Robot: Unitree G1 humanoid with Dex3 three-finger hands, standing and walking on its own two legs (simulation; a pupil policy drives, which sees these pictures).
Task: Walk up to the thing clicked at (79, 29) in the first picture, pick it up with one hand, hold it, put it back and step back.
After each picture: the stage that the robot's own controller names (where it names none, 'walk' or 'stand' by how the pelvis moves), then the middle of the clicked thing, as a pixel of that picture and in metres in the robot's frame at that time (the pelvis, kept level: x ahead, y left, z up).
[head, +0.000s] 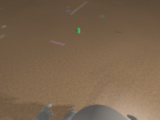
stand; (78, 30) +2.13 +0.31 -0.72
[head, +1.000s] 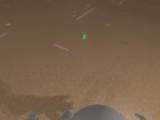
walk; (84, 36) +2.01 +0.10 -0.71
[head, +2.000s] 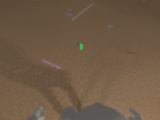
walk; (81, 46) +1.37 +0.13 -0.71
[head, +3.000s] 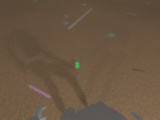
walk; (77, 65) +0.88 +0.17 -0.71
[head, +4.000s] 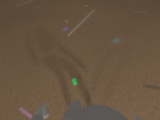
walk; (74, 81) +0.54 +0.24 -0.69
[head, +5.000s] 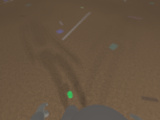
stand; (70, 94) +0.35 +0.22 -0.70
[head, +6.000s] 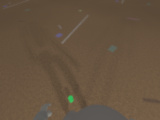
stand; (70, 99) +0.32 +0.22 -0.72
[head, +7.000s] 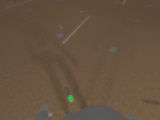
stand; (70, 98) +0.33 +0.22 -0.73
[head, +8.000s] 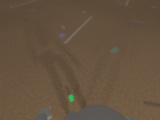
stand; (71, 98) +0.34 +0.21 -0.73
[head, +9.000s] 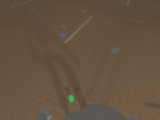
stand; (71, 98) +0.33 +0.21 -0.73
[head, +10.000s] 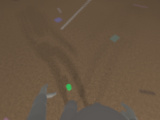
go down; (68, 87) +0.36 +0.21 -0.69
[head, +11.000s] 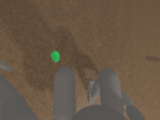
go down; (55, 56) +0.42 +0.25 -0.28
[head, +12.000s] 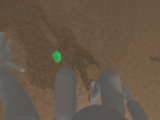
close in; (57, 57) +0.42 +0.25 -0.29
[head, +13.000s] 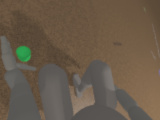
close in; (24, 54) +0.41 +0.29 -0.22
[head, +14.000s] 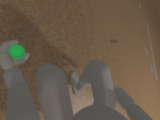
close; (18, 53) +0.40 +0.30 -0.22
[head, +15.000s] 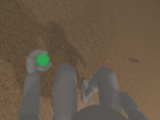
lift; (42, 60) +0.32 +0.29 -0.14
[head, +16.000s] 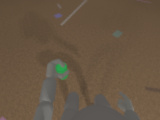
lift; (62, 71) +0.32 +0.19 +0.01
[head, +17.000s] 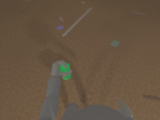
hold; (65, 71) +0.33 +0.17 +0.00
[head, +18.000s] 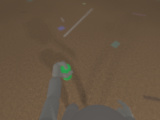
hold; (66, 72) +0.33 +0.17 +0.00
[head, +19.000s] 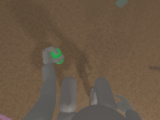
crouch; (57, 56) +0.42 +0.22 -0.08
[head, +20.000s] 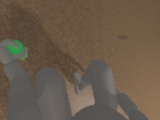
lower; (18, 50) +0.42 +0.30 -0.23
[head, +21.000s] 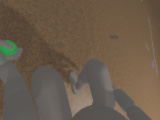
lower; (10, 51) +0.42 +0.31 -0.23
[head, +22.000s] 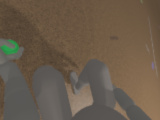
lower; (12, 50) +0.42 +0.31 -0.23
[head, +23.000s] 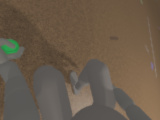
lower; (12, 50) +0.42 +0.31 -0.23
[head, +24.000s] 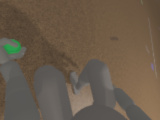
loosen; (14, 50) +0.42 +0.30 -0.23
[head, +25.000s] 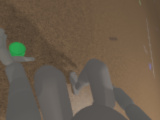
withdraw; (17, 51) +0.41 +0.28 -0.23
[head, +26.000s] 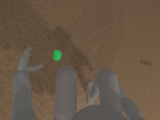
walk; (57, 55) +0.43 +0.24 -0.28
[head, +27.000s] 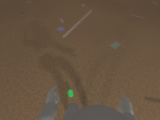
stand; (70, 93) +0.36 +0.19 -0.65
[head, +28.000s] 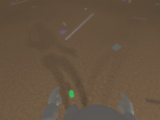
stand; (71, 93) +0.38 +0.20 -0.67
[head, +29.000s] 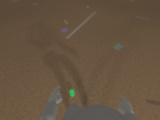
stand; (72, 92) +0.37 +0.20 -0.67
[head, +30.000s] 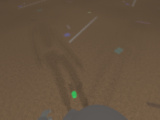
walk; (74, 94) +0.39 +0.19 -0.72
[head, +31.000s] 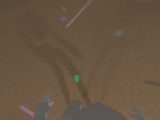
walk; (76, 78) +0.49 +0.16 -0.70
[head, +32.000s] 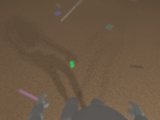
walk; (71, 64) +0.73 +0.24 -0.70
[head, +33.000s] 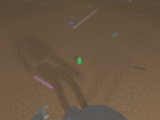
stand; (79, 60) +1.02 +0.19 -0.70
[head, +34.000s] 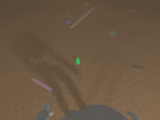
stand; (77, 61) +0.98 +0.20 -0.72
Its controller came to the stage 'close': yes
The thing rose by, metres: 0.72
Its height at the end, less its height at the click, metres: +0.00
